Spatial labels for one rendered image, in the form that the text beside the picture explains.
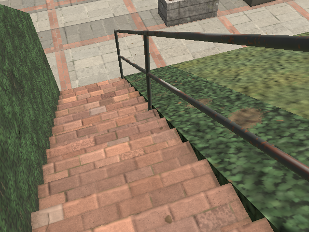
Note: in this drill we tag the stairs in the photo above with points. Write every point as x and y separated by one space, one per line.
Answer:
116 166

